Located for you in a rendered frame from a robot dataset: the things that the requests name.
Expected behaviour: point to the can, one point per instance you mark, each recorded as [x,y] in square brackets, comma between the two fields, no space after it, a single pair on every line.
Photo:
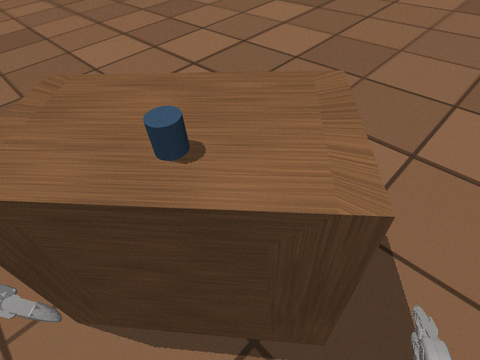
[166,130]

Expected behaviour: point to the right robot hand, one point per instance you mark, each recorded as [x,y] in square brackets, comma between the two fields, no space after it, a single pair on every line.
[425,341]

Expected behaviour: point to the left robot hand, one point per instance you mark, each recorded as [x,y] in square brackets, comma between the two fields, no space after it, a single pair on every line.
[12,305]

